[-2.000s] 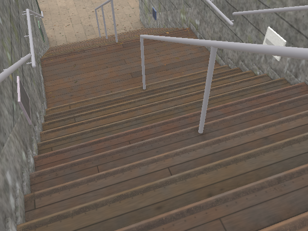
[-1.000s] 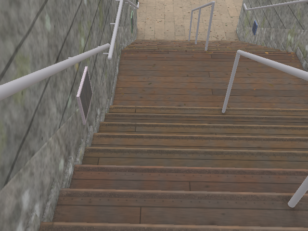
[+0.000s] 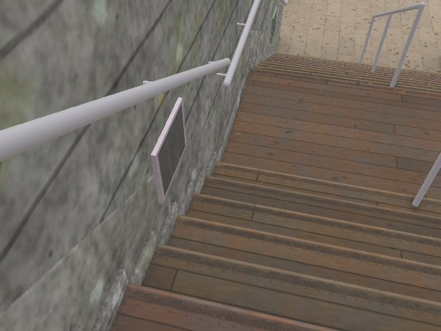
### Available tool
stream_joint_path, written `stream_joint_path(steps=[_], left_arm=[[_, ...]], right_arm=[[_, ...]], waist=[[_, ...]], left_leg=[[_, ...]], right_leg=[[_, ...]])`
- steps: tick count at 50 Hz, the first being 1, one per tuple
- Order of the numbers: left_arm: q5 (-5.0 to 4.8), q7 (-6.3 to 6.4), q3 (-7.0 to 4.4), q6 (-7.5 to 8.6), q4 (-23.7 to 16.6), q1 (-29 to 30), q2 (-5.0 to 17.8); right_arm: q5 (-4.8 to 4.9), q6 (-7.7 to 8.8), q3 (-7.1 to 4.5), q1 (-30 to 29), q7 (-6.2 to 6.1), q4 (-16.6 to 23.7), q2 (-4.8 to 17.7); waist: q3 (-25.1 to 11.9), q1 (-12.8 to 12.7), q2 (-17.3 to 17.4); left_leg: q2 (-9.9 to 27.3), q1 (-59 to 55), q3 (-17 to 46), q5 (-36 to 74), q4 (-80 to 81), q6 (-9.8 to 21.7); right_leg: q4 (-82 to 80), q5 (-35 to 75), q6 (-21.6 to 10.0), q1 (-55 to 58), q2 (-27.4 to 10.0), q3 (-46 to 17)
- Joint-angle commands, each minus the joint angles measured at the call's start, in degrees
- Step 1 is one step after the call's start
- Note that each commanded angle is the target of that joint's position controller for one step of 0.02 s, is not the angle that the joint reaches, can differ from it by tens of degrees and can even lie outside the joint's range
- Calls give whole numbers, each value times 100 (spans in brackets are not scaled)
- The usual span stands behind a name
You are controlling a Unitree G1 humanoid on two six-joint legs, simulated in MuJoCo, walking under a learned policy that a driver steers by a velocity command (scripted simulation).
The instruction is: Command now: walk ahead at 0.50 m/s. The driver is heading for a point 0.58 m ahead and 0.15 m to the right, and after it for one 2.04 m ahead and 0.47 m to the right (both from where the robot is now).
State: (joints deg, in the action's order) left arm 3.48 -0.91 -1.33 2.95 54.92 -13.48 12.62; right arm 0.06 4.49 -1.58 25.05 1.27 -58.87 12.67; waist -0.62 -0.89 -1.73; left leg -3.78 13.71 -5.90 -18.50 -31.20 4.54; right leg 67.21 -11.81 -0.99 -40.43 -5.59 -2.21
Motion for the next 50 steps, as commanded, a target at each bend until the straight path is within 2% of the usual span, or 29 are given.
stream_joint_path(steps=[1,2,7,8,9,10,14,15,16,17,18,19,22,24,25,26,27,28,30,33,37,40,41,42,43,44,47,49,50], left_arm=[[-231,191,-160,-270,178,-930,188],[483,-226,310,-85,-44,-420,-673],[256,-312,129,29,-307,452,394],[-281,-109,-48,-61,-461,1040,525],[-377,-55,34,-90,-598,1492,297],[271,-161,231,-75,-675,1506,204],[11,-168,-17,127,-101,159,538],[-395,-122,-111,89,402,-927,712],[-385,-104,-233,81,632,-1984,1158],[70,-379,-303,237,435,-3061,1536],[341,-349,-459,160,591,-3189,1517],[412,-317,-431,129,514,-2537,1349],[336,-163,190,253,133,-938,-435],[19,-20,236,486,-138,-254,-488],[-695,53,-55,391,115,-592,696],[-682,44,-162,364,216,-822,997],[365,-134,65,530,24,-457,380],[419,-35,50,584,201,-1044,204],[259,50,310,574,474,-1901,-353],[332,-126,342,432,364,-1747,159],[48,-11,74,301,447,-2196,830],[256,-431,-1,113,335,-1968,781],[101,-661,199,131,773,-3433,-287],[-258,-703,145,224,424,-3037,-26],[-358,-618,137,266,-35,-1958,78],[-275,-409,269,302,-245,-1521,-211],[-49,-86,318,262,-182,-1379,-218],[90,-228,193,185,60,-1381,-116],[180,-317,127,149,214,-1341,-126]], right_arm=[[338,92,-259,293,-271,96,586],[-756,353,181,830,-18,51,-358],[-638,263,186,476,250,166,244],[390,109,-157,452,-70,281,739],[375,7,-130,665,-238,262,802],[-605,156,260,1166,-28,-90,108],[-416,-102,88,1396,136,-300,568],[52,-286,-150,1142,-288,-202,823],[298,-259,-128,1628,-387,-195,363],[-623,-89,433,2298,406,-200,-587],[-291,64,175,455,562,620,68],[-173,184,93,-351,450,866,339],[-625,60,291,222,244,611,-285],[-757,-7,279,-105,365,624,-266],[-120,-310,-30,-647,35,819,218],[-42,-493,14,-123,-81,529,103],[-756,-171,315,333,326,471,-279],[-937,-34,325,-138,421,552,-329],[-810,103,351,-1586,356,969,3],[-695,-105,295,-1760,298,1171,387],[-729,-172,512,-2913,422,1638,175],[-409,99,-47,-336,254,946,1216],[-626,82,-267,1044,339,567,1585],[-715,6,-242,1830,507,371,1576],[-652,-46,-306,1683,479,382,1618],[-584,-46,-236,887,400,546,1305],[-623,190,296,-335,239,780,-374],[-440,388,373,-521,44,833,-535],[-477,419,219,-421,64,841,78]], waist=[[284,-385,489],[479,241,710],[538,58,385],[399,385,87],[650,651,230],[1087,573,385],[523,296,-259],[366,106,-139],[-674,-72,-1319],[-3318,-825,-2175],[-1592,-1404,-906],[-467,-1134,148],[816,314,91],[643,276,430],[545,597,-287],[167,654,-584],[486,622,196],[515,80,300],[568,-449,186],[607,-218,-46],[949,-945,157],[-112,342,482],[-1634,304,1677],[-2320,709,1756],[-1503,907,1329],[-873,676,526],[373,-362,-143],[528,-308,130],[267,-267,351]], left_leg=[[1676,480,1300,3359,336,938],[1792,3,1437,1894,289,1144],[1320,2352,1198,84,-266,978],[1292,1494,1163,418,-626,556],[1262,1107,1273,561,-790,509],[1739,543,1745,-417,-1228,716],[1213,222,1419,438,-3065,644],[516,1118,671,431,-4633,600],[-131,3306,365,-3142,-7141,220],[151,4177,898,-3472,-9398,-210],[22,6427,1100,-3099,-9639,-353],[491,7010,1072,-2079,-8935,-389],[1465,4578,1488,1248,-5860,289],[1366,3139,956,2989,-3486,213],[959,1816,623,2378,-2715,-255],[933,1309,688,2371,-3185,-353],[1006,1647,565,3159,-3839,-259],[1283,3315,1269,4151,-2705,-284],[1380,4307,1336,5200,-834,-284],[874,1390,587,4821,-808,-318],[944,1860,846,3559,1473,-393],[1006,-2170,309,4434,954,207],[2041,-5078,770,7684,-1188,1249],[2885,-5634,1764,7184,-1054,1652],[2997,-4746,2323,5071,-327,1679],[3086,-3387,2605,1590,435,1542],[2551,491,1539,1604,1017,1132],[1974,1616,763,1608,1322,1033],[1764,1679,384,2003,1152,1103]], right_leg=[[-982,2219,147,374,-70,-127],[-1493,2894,90,-881,-507,-797],[-2511,3450,81,1827,105,73],[-3054,3822,68,1890,351,323],[-3481,3502,91,1694,336,239],[-4188,2660,47,818,-295,-472],[-5523,3376,-170,3094,104,595],[-4711,4058,-93,4263,198,687],[-2829,7306,-642,6923,-929,-140],[-2721,6410,-2550,9360,-2015,-1440],[-3388,4381,-2486,8652,-2150,-2335],[-3822,2019,-2112,7089,-2167,-2237],[-4700,732,-1517,2051,-1050,-900],[-4945,65,-1659,458,-598,-226],[-5050,1977,-1254,475,-537,-453],[-4722,2787,-1218,688,-683,-395],[-4120,1235,-1412,130,-509,66],[-3788,314,-1509,1816,-626,-296],[-3062,-250,-1486,2955,-608,-813],[-2948,-1497,-1402,567,-342,-728],[-1988,-1498,-1403,2491,-446,-1691],[577,-67,-779,992,249,-965],[3286,-2970,-188,-868,887,-239],[4997,-3830,-58,-1918,802,-37],[5433,-3588,19,-3002,596,133],[4859,-2223,-59,-3339,212,-274],[2235,603,-354,-1790,-660,-683],[698,1743,-379,-997,-523,-434],[670,1866,-285,-602,-338,-216]])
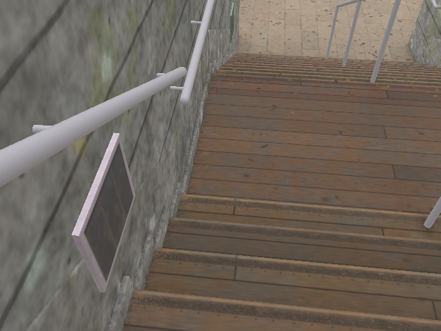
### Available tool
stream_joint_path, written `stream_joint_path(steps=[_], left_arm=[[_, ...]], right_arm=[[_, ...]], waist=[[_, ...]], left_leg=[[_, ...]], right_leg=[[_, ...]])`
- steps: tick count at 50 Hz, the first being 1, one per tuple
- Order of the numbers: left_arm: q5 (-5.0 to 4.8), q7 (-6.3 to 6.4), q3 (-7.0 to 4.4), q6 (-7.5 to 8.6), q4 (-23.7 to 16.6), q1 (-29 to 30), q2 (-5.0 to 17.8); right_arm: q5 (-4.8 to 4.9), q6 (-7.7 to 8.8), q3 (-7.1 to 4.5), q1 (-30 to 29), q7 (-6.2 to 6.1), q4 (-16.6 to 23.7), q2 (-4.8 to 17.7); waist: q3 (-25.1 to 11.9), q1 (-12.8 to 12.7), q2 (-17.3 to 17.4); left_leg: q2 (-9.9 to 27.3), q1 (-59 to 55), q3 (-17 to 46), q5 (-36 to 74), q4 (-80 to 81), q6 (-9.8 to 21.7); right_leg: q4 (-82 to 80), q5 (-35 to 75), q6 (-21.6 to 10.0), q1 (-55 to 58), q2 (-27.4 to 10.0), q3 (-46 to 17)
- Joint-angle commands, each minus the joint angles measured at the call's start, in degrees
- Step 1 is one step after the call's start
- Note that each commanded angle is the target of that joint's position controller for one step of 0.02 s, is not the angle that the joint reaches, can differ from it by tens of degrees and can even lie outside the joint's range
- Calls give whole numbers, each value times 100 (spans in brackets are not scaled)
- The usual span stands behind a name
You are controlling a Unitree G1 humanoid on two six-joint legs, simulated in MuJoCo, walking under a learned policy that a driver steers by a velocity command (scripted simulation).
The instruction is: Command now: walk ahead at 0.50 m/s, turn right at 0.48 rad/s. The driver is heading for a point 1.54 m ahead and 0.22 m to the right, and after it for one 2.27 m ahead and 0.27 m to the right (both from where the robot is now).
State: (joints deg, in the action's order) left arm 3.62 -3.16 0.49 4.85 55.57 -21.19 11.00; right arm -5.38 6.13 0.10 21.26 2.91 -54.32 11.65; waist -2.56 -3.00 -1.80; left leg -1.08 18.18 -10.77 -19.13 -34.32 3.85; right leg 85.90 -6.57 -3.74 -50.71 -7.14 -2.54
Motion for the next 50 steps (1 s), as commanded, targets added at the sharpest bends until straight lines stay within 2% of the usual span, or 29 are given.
stream_joint_path(steps=[1,3,6,8,11,16,18,19,20,21,22,23,25,27,28,30,31,33,37,40,41,42,43,44,45,46,48,49,50], left_arm=[[170,-112,-60,-26,137,-485,32],[92,-188,-118,3,200,-579,192],[56,-82,-103,32,-207,716,248],[30,-115,-89,-54,-151,1069,223],[118,-189,-195,-174,-172,1387,441],[171,-53,-53,-151,-535,2754,78],[114,40,-173,-69,-13,1511,308],[-9,34,-447,54,417,138,811],[186,-67,-746,28,689,-1255,1441],[55,-69,-848,-87,1051,-2371,1938],[107,22,-878,-124,1131,-2861,1751],[73,54,-821,-93,1166,-2341,1483],[69,-88,-466,-184,774,-971,481],[-26,-63,-239,37,212,74,112],[-128,-104,-309,74,149,170,479],[105,-110,-296,153,-93,521,644],[277,-58,-173,233,-6,285,244],[240,33,-111,286,132,-126,28],[326,-95,-141,140,41,-475,533],[122,-73,-311,-114,186,-437,1158],[293,-258,-413,-175,270,-495,1458],[37,-358,-447,-165,475,-1635,622],[-152,-492,-373,-74,201,-1697,281],[-212,-420,-431,63,-165,-464,468],[-293,-252,-534,120,-627,209,803],[-245,-107,-541,136,-565,274,777],[99,-7,-260,42,-480,131,-105],[245,-59,-225,-7,-361,-66,-153],[-208,305,-329,-348,-656,1083,351]], right_arm=[[-11,257,33,-29,-98,364,320],[-167,197,15,323,-79,147,303],[-108,120,175,1587,-279,-413,-257],[-108,48,240,1667,-258,-440,-376],[-68,-72,183,1404,-130,-402,-95],[59,-348,-155,2302,-398,-984,384],[-60,-364,-234,1596,-300,-934,481],[-251,-388,-200,1568,-75,-1106,436],[-329,-364,-122,1846,181,-1323,173],[-96,-303,-9,2062,502,-1104,-280],[219,-95,-104,638,540,-410,65],[394,92,-147,-363,413,124,272],[290,163,-244,-217,153,72,462],[35,64,-154,205,-15,-188,-240],[-34,-36,-188,351,30,-210,-155],[-132,-88,-136,966,182,-238,-133],[-121,-49,-81,668,197,-196,-173],[23,-54,-73,-40,49,28,59],[-141,-277,-151,-526,89,326,438],[114,-145,-313,294,13,-158,715],[246,-47,-591,1396,-37,-519,1296],[-12,-6,-714,2429,49,-995,1842],[-1,55,-751,2983,172,-1098,2120],[34,73,-749,2632,266,-1026,1922],[304,71,-649,1852,351,-906,1614],[285,48,-397,1458,346,-851,783],[-96,-33,66,513,206,-778,-260],[-8,97,99,327,60,-685,-377],[867,56,-240,-450,-316,-284,715]], waist=[[251,-116,553],[190,-135,356],[217,545,451],[607,649,43],[1003,599,295],[1407,1299,290],[926,678,104],[388,82,-85],[-340,-509,-649],[-2163,-563,-1175],[-2026,-1123,-450],[-911,-1092,-241],[373,-200,536],[1137,430,743],[1062,550,326],[721,827,67],[646,597,301],[508,228,203],[949,332,-58],[852,689,342],[330,1182,738],[-897,1032,2364],[-1209,950,2100],[-439,1227,1399],[78,1049,1159],[287,781,576],[980,-23,-175],[995,-45,187],[989,-220,280]], left_leg=[[1624,1145,924,2443,1428,1257],[1831,698,908,2965,908,1263],[2208,-1324,1386,1988,355,1183],[1835,-324,721,904,93,800],[1772,619,476,273,-125,456],[2367,-1716,1092,1058,-522,653],[2016,-1225,603,1869,-1933,436],[1472,-101,41,2000,-3344,150],[942,1680,-71,200,-5396,-276],[550,2844,304,-2969,-7594,-540],[585,4051,716,-3258,-7844,-565],[829,4871,902,-3192,-7617,-485],[1200,3879,1357,-2029,-5872,-149],[1314,1610,1518,637,-2849,35],[1005,1189,1212,872,-2643,-6],[743,55,1113,1919,-2850,112],[1185,1024,1882,3482,-1856,-25],[1261,972,1865,5138,-236,-157],[831,-194,1078,3580,-373,-278],[668,-1206,701,3475,1329,-149],[479,-2480,603,3562,1329,80],[1328,-4588,1355,7252,-208,920],[1859,-5278,2733,8122,-339,1365],[2072,-4511,2967,6766,54,1621],[2684,-3449,4071,3507,652,2117],[2649,-2442,4026,2584,820,2000],[2320,52,3328,2040,1074,1597],[1757,589,2790,1510,1256,1429],[1346,1243,2335,1317,1594,985]], right_leg=[[-1236,1224,36,414,-211,-143],[-1216,1487,41,34,-242,-246],[-3038,2502,154,-1532,-497,-502],[-4300,4009,58,-153,-321,43],[-4765,3484,-27,1506,-10,471],[-6664,1454,60,1015,42,587],[-7062,2169,25,2854,228,898],[-6921,3263,-145,5217,521,1402],[-6158,4199,-705,7704,184,1038],[-4601,6479,-1793,10143,-1011,-398],[-4943,5766,-1902,10373,-1436,-1253],[-5477,3832,-1791,9189,-1607,-1263],[-5996,1700,-1505,5714,-1392,-935],[-6934,1441,-1463,2536,-888,-185],[-7031,944,-1548,2175,-745,-257],[-6135,242,-1378,1013,-460,26],[-5664,129,-1244,1781,-525,-129],[-4827,-752,-852,2166,-207,89],[-4041,-1603,-568,1544,-564,-376],[-2474,-1020,-209,2517,-557,-419],[-900,-14,4,2439,-53,-54],[2332,-3672,337,1065,1055,547],[3838,-4168,216,-650,1418,322],[3864,-3797,57,-1741,1177,277],[3773,-3117,82,-2573,807,92],[3302,-2429,-84,-2371,447,-194],[961,-387,-450,-1364,-407,-1052],[-300,419,-580,-853,-403,-784],[-2206,641,1,742,190,139]])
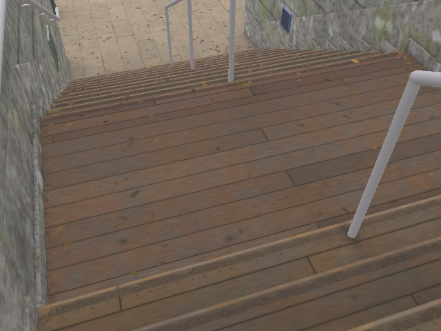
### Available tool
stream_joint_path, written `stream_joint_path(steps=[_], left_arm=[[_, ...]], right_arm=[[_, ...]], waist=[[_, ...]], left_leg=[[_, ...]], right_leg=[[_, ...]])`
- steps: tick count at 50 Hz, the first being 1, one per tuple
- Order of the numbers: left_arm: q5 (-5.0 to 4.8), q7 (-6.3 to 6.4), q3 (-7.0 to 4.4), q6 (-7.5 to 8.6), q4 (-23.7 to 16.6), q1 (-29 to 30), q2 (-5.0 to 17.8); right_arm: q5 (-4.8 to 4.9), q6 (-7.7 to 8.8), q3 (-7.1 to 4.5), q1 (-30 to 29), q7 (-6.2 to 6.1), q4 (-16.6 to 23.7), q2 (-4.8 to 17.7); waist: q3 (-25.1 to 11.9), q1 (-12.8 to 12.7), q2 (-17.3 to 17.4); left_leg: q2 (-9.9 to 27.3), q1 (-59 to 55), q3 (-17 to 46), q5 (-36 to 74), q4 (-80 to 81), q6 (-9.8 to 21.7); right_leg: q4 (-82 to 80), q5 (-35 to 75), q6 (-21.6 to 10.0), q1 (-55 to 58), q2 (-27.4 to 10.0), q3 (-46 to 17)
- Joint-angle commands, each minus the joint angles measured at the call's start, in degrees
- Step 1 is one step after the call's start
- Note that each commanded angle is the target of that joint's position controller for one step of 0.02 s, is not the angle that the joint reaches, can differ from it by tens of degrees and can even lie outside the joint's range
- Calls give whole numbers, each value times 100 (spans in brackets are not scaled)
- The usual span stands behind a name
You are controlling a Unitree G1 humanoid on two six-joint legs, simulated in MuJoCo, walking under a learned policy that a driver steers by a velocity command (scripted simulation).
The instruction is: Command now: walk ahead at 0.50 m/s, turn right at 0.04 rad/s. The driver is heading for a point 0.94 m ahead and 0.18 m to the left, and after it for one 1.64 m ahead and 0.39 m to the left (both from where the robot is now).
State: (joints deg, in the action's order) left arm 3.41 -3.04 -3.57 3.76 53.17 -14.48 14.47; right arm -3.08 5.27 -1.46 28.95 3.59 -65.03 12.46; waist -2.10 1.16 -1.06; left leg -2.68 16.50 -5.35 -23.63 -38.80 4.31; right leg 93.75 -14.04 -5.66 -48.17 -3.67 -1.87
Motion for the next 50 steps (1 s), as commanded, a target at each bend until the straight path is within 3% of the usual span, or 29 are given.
stream_joint_path(steps=[1,3,5,7,8,9,10,12,15,16,17,18,19,20,22,24,25,26,29,30,31,36,42,45,46,47,48,49,50], left_arm=[[-182,403,31,-370,-419,781,99],[-250,421,106,-564,-125,193,-131],[-222,384,-23,-413,-233,1031,254],[-67,281,22,-207,-366,1792,127],[341,-192,339,-81,-316,1498,-449],[342,-293,211,-40,-352,1696,-248],[-114,-20,112,-88,-550,2438,-129],[-356,182,178,-100,-694,2620,-190],[-291,241,210,-13,-616,2118,-252],[474,-79,182,-129,-160,485,0],[369,-103,-39,-126,240,-954,285],[-159,158,-136,-119,615,-914,720],[-156,163,-162,-77,598,-1646,895],[-381,127,-179,-64,623,-1994,833],[-347,357,-71,-136,363,-1321,406],[-252,356,20,-9,272,-797,85],[476,49,260,93,477,-607,-484],[293,-20,221,228,397,-738,-461],[408,-24,176,312,419,-724,22],[348,99,356,395,616,-1039,-620],[289,198,412,452,816,-1501,-646],[384,57,513,371,1042,-2034,-344],[195,352,271,87,1177,-2531,180],[459,-64,110,-52,1281,-2268,569],[427,-300,203,-27,1276,-2876,-116],[170,-508,240,67,739,-2074,-104],[-91,-511,212,209,-67,-418,-27],[-191,-333,115,258,-318,230,146],[-12,-136,82,350,-379,401,145]], right_arm=[[749,168,-78,-987,-473,863,851],[661,117,-197,-359,-503,728,1153],[605,29,-49,189,-606,575,307],[519,18,-85,274,-632,635,337],[-594,171,190,1503,-307,-19,-223],[-520,171,134,1513,-218,59,-103],[442,48,-72,260,-434,654,357],[327,-9,-86,384,-484,616,499],[140,-238,-72,933,-625,216,229],[-471,-54,95,1817,-171,-363,156],[-421,-74,-21,958,199,-196,605],[394,-177,-282,243,-377,308,736],[614,-200,-179,696,-649,415,127],[628,-201,-141,632,-816,680,325],[350,-214,-142,-647,-729,1032,274],[64,-348,-243,-641,-582,938,365],[-434,-161,48,-206,-263,813,-297],[-469,-106,-36,-79,-40,574,-298],[-417,5,92,271,319,452,-356],[-455,7,101,-366,286,684,-256],[-430,-21,103,-932,222,912,-142],[-311,-181,146,-1858,200,1312,54],[-352,-163,162,-3042,44,1525,197],[-180,36,-323,76,-35,323,994],[-213,7,-523,1332,18,42,1670],[-200,-17,-591,2065,38,-217,1816],[-203,57,-535,2309,-68,-299,1524],[-42,118,-440,1507,-49,-182,1111],[-55,101,-151,539,-13,75,223]], waist=[[992,-353,32],[356,-424,805],[799,-51,352],[862,259,121],[1185,581,168],[1254,606,190],[759,653,-117],[1101,882,49],[1375,953,255],[896,227,268],[840,-515,297],[221,-571,-225],[-1009,-581,-1309],[-2109,-785,-586],[-1109,-703,-78],[129,-138,585],[1310,196,463],[1261,64,117],[387,333,-78],[362,-59,220],[427,-279,-65],[968,-283,-8],[1395,-864,-36],[357,462,615],[-1194,585,1656],[-1851,1026,1566],[-1157,1532,1146],[-342,1215,661],[173,683,-116]], left_leg=[[1387,1620,1719,2558,2192,901],[1639,767,1564,4072,1790,799],[1219,-803,1466,2072,961,765],[1178,-886,1562,1075,510,786],[1411,-649,1289,616,182,788],[1178,-239,1232,882,285,810],[991,36,1537,823,189,700],[933,-216,1566,1328,-203,758],[844,-321,1235,2905,-1438,716],[1151,-796,1741,3143,-1974,487],[1175,197,1760,3296,-2559,550],[324,718,526,2372,-4616,500],[-253,3238,425,-3176,-7531,154],[125,4059,867,-2893,-7919,234],[491,4826,696,-1597,-6792,91],[779,3626,1074,-614,-5085,-8],[1371,2958,1582,1689,-3590,171],[1202,2406,1274,2625,-2473,184],[883,1637,1063,3234,-2957,18],[1194,2747,1759,4159,-1650,-26],[1243,3330,1766,4520,-1071,-92],[1019,1421,939,4941,-276,-111],[969,1509,525,3494,1568,-116],[415,-2606,-389,4796,2103,131],[1466,-5460,812,7814,149,1450],[2015,-6586,1811,8132,74,1894],[2240,-6162,2591,5753,815,1908],[2238,-4824,2693,3489,1250,1639],[2029,-3116,2480,1768,1371,1314]], right_leg=[[-3713,1672,395,1224,-80,184],[-3110,1906,461,1879,178,425],[-4779,3521,259,113,-173,-44],[-5636,4367,286,273,-114,6],[-6218,5444,81,-29,-449,-283],[-6399,4903,91,620,-111,274],[-6223,4493,253,1604,187,487],[-6659,3867,391,1643,181,476],[-7284,3068,372,2554,295,790],[-7842,3476,28,3130,-265,212],[-7766,3325,-40,4849,-91,504],[-7458,4532,-33,5618,-13,751],[-5256,7965,-839,8499,-1587,-675],[-5145,6523,-1173,9254,-2177,-1544],[-6922,1199,-1534,7352,-2158,-2187],[-7225,837,-1348,4610,-1910,-1789],[-7527,943,-998,2353,-1266,-953],[-7527,1062,-1082,1828,-1079,-538],[-6826,1497,-1225,1592,-946,-347],[-6649,1358,-1105,2657,-1057,-318],[-6358,1198,-1050,3336,-1155,-414],[-6049,-86,-800,1967,-1036,11],[-4956,374,-337,3866,-1473,-183],[-1792,1245,190,2579,-568,1010],[1016,-1889,676,813,34,1253],[2416,-3549,699,-489,223,819],[2475,-3586,595,-1936,220,662],[1975,-3096,440,-2203,6,420],[360,-2031,165,-1595,-335,-17]])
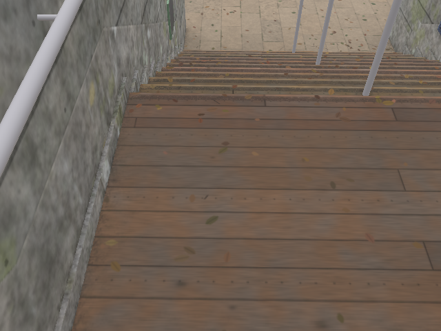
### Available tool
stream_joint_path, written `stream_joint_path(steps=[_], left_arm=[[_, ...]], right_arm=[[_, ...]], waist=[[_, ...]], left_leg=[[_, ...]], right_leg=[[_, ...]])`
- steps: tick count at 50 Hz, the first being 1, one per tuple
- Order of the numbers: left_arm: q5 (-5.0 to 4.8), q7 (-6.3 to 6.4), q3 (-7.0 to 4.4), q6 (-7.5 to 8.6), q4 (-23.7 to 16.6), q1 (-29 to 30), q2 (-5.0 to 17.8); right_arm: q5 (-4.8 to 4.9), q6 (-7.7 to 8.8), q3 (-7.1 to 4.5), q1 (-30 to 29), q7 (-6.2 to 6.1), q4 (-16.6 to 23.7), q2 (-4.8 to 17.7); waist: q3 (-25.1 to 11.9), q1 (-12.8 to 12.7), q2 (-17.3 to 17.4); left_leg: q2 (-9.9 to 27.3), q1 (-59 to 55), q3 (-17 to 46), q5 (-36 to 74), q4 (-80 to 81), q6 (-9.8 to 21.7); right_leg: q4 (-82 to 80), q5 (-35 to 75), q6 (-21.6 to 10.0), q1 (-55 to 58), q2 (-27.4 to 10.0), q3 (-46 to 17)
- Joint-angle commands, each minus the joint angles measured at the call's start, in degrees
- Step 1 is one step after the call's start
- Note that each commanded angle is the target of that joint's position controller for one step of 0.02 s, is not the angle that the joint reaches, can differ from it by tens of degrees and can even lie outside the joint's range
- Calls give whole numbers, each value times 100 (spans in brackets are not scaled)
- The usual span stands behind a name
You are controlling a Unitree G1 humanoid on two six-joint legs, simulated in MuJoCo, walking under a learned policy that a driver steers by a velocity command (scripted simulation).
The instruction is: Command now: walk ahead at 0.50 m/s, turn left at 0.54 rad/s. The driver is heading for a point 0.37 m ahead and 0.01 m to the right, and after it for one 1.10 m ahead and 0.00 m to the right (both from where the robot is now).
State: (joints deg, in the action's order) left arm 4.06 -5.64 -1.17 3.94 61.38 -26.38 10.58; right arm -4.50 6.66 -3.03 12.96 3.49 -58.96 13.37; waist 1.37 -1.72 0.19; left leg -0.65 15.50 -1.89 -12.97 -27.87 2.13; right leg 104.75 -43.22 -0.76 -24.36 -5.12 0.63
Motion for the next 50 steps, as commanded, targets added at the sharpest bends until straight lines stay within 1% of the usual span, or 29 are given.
stream_joint_path(steps=[1,2,4,6,7,9,11,14,15,16,17,18,19,20,22,23,24,25,26,29,31,33,34,35,37,38,40,42,50], left_arm=[[-49,328,-207,342,-1223,1570,531],[132,481,-38,294,-1199,1304,-16],[141,518,-90,147,-1118,1080,11],[125,505,73,88,-1078,251,-114],[201,418,146,113,-1114,653,-113],[159,424,153,136,-1371,1821,358],[116,364,114,67,-1477,1902,417],[2,281,-2,127,-1513,2027,765],[-114,342,-141,218,-1280,1322,1031],[-236,411,-428,301,-965,-246,1551],[-129,220,-504,224,-673,-1070,2038],[198,27,-500,83,-824,-1048,1920],[300,28,-533,-2,-780,-994,1855],[294,60,-327,7,-828,-420,1360],[38,24,99,82,-806,620,313],[79,243,61,215,-697,403,188],[6,339,2,344,-655,519,326],[-65,410,44,424,-666,548,233],[-72,421,-4,465,-621,483,578],[69,270,10,405,-784,1205,905],[-36,185,32,403,-987,1751,1042],[-421,93,-8,399,-1085,2123,1247],[-694,112,-237,337,-925,651,1323],[-689,266,-352,285,-640,-334,1311],[-538,429,-401,271,-893,331,1296],[-492,458,-396,289,-978,463,1156],[-495,294,-299,215,-843,704,780],[-472,191,-410,201,-884,1049,1053],[-383,206,-585,159,-945,1741,1257]], right_arm=[[0,-39,136,1392,38,-283,-5],[-12,88,339,705,-36,39,-358],[225,170,397,76,-70,416,-134],[-16,235,360,287,-81,481,297],[-167,322,411,1004,-173,198,-35],[41,318,488,1446,-409,247,-312],[-17,208,438,1613,-292,240,283],[107,-54,399,2033,-278,301,283],[-2,-172,383,1889,-196,272,477],[-114,-174,394,1540,30,319,573],[124,-132,438,3370,236,-101,-525],[328,-151,315,3048,337,188,192],[353,-203,198,1673,291,771,468],[272,-201,247,1234,159,930,262],[232,-190,289,1567,-35,760,-83],[-5,-217,372,1646,-37,674,-377],[-138,-260,402,1689,15,611,-568],[-107,-305,370,1655,117,508,-414],[-129,-335,286,1373,172,444,-254],[-127,-250,133,1714,286,335,104],[-79,-145,-67,1893,173,382,413],[170,-23,-162,1443,40,568,550],[521,-42,-130,374,-64,754,934],[518,-96,-109,-128,-30,955,978],[541,-63,-100,-44,-40,917,785],[509,-112,-68,-217,14,948,767],[560,-135,-75,-465,178,917,717],[539,-155,-145,-352,197,807,833],[441,-235,-207,-928,142,791,889]], waist=[[279,438,-29],[479,-33,-183],[418,-195,289],[46,-519,406],[5,33,39],[-64,704,-357],[159,463,134],[459,621,17],[194,244,74],[-509,-630,-254],[-2574,-10,-2243],[-2623,-368,-1315],[-1765,-743,-741],[-919,-446,21],[8,667,-67],[281,613,-213],[253,622,-488],[143,436,294],[-31,380,-33],[-467,895,-338],[-497,1140,-273],[-474,1252,-32],[-851,5,686],[-1028,-392,641],[-935,-111,-31],[-1045,-269,407],[-580,-149,45],[-578,18,-17],[-485,155,-1]], left_leg=[[1729,-1186,2114,225,344,1724],[1546,301,1853,339,579,1603],[1121,2077,1478,437,899,1728],[608,3525,1042,883,-228,1507],[555,2392,1182,211,-823,1365],[214,1683,1006,-1253,-1917,898],[297,2749,1524,-2072,-1928,1076],[505,1438,2338,-1568,-2801,945],[403,1747,2254,-1209,-3522,707],[263,2198,1923,-17,-5043,140],[-630,3611,558,-3813,-8488,-523],[-608,5095,641,-3985,-9985,-656],[-359,6391,633,-3640,-9793,-664],[168,6375,1020,-2375,-8809,-475],[757,4112,1006,-1143,-7415,-296],[821,3896,766,-70,-6391,-154],[747,3616,559,228,-6151,-175],[777,3350,568,1431,-4693,-285],[781,2878,375,1798,-4099,-340],[479,882,131,2062,-4447,-428],[270,61,-63,1153,-4351,-575],[254,-190,-14,1097,-2335,-546],[516,-87,604,3273,-1708,47],[556,-218,882,3529,-1543,586],[489,7,744,3059,-1383,674],[608,188,994,2688,-1167,756],[514,706,703,1743,-934,273],[312,475,352,1605,-1010,-8],[334,-54,243,1544,-615,107]], right_leg=[[-995,1026,-470,-3240,-295,-329],[-2615,2606,-606,-2384,-673,-833],[-4180,3613,-354,-738,-370,-364],[-3566,4416,-99,733,51,180],[-4426,5886,72,-412,-203,-565],[-7086,7630,188,-717,-235,-407],[-6926,7013,237,699,40,254],[-8812,6139,-1,767,80,151],[-8723,6846,-219,2067,33,244],[-8401,7696,-858,3742,-375,174],[-6208,11851,-2373,6643,-1697,-714],[-6247,12067,-2744,6702,-2188,-2009],[-6798,9857,-2523,6190,-2334,-2412],[-7185,7314,-2096,4529,-2302,-2317],[-7807,7013,-1552,900,-1882,-1559],[-8009,6636,-1435,247,-1224,-901],[-7983,6567,-1476,-217,-954,-763],[-8093,5843,-1549,-481,-845,-558],[-8076,5570,-1587,-579,-687,-500],[-7158,5858,-1081,-1703,-430,-146],[-6657,6119,-785,-1922,-456,-113],[-5987,6852,-490,-1030,-582,-244],[-5855,5989,-140,-216,-110,42],[-5971,5189,94,33,69,168],[-5908,5157,-132,113,59,231],[-6127,3971,52,355,170,453],[-6579,3556,178,857,203,330],[-6731,4224,48,1048,217,296],[-7105,3884,107,1069,251,332]])
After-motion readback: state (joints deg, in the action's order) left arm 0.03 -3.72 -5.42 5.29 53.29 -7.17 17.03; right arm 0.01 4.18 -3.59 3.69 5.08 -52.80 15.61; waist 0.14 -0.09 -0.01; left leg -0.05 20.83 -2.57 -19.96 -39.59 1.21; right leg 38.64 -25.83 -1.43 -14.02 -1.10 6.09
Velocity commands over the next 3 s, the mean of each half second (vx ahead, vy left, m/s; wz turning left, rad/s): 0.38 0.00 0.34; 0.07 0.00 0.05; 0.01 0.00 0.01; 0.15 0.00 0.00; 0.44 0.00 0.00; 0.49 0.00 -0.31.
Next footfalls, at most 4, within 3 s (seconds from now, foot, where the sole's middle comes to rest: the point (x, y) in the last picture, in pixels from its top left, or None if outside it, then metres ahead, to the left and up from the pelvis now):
0.32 right None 0.33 -0.12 -0.94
0.64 left None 0.36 0.09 -0.94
2.00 left None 0.39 0.12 -0.94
2.36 right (235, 298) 0.75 -0.01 -1.10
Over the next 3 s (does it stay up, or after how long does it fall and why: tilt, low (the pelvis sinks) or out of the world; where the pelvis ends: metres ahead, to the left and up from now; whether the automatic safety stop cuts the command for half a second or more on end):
stays up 0.89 0.14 -0.32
